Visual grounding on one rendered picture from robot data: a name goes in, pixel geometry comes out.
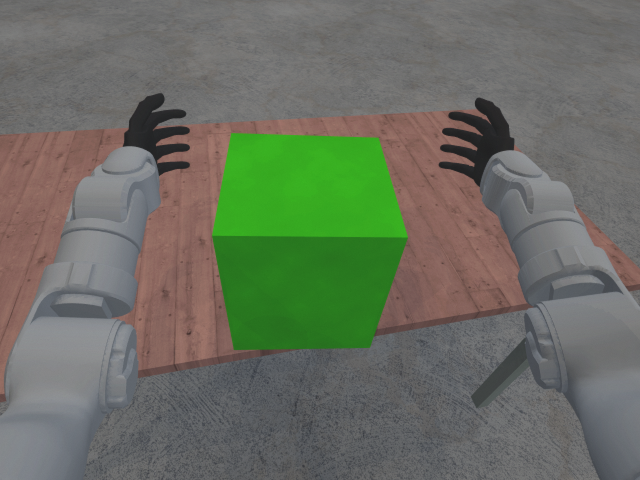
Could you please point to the table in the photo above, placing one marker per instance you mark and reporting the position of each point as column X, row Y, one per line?
column 457, row 263

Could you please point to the robot left hand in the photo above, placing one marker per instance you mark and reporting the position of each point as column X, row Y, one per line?
column 141, row 134

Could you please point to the right robot forearm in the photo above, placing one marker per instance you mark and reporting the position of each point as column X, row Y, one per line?
column 555, row 254

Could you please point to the left robot upper arm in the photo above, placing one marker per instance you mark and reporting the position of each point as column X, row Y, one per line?
column 67, row 374

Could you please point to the robot right hand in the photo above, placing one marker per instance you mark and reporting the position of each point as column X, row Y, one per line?
column 496, row 138

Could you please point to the left robot forearm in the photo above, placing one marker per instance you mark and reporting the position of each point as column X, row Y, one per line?
column 93, row 272

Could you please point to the carton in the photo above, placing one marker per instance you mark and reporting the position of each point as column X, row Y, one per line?
column 308, row 236

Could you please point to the right robot upper arm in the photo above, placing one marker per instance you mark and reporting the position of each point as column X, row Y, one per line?
column 588, row 348

